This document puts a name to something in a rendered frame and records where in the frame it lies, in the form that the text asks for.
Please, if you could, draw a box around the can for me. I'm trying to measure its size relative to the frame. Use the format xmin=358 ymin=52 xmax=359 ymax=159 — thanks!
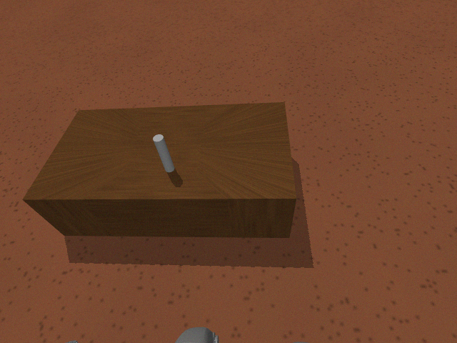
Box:
xmin=153 ymin=134 xmax=174 ymax=172

